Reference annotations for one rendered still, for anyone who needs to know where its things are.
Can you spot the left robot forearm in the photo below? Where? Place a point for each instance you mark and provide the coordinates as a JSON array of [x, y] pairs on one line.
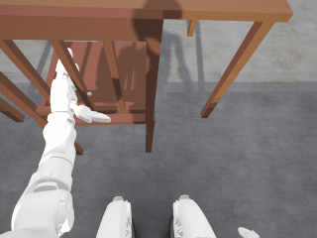
[[57, 161]]

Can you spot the robot left upper arm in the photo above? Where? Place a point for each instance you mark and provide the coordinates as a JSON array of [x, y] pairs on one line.
[[42, 214]]

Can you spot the right robot shin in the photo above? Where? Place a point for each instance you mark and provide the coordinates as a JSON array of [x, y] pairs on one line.
[[178, 230]]

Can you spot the table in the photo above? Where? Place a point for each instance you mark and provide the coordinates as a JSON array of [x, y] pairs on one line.
[[264, 13]]

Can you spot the left robot hand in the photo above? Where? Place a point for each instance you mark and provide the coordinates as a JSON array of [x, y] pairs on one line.
[[62, 92]]

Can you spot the chair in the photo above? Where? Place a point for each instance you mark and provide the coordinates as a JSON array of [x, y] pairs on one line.
[[120, 72]]

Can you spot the left robot shin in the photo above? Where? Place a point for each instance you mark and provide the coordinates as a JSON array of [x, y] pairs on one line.
[[128, 229]]

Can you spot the robot shin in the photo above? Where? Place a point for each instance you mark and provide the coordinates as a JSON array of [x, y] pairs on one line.
[[178, 230], [128, 229]]

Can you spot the right robot hand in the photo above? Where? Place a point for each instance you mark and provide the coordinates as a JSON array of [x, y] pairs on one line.
[[246, 233]]

